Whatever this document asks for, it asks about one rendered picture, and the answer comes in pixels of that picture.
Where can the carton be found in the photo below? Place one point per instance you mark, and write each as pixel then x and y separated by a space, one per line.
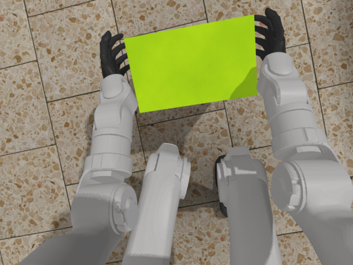
pixel 194 65

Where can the right robot upper arm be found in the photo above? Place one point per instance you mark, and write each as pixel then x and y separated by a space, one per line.
pixel 318 195

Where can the robot left hand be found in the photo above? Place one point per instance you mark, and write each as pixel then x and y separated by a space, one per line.
pixel 109 64

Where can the robot shin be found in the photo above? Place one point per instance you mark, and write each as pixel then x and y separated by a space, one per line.
pixel 259 166
pixel 153 158

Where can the robot right hand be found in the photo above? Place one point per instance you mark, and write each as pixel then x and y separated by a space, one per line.
pixel 275 40

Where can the left robot upper arm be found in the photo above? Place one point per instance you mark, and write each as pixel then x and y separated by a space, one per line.
pixel 101 215

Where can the robot left shin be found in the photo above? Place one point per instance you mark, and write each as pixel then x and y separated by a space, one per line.
pixel 153 158

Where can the robot right shin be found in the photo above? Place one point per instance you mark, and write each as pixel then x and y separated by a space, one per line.
pixel 259 166

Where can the robot right forearm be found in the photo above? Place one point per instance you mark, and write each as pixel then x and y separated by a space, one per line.
pixel 295 133

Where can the robot left forearm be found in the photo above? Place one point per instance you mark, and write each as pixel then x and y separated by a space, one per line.
pixel 109 159

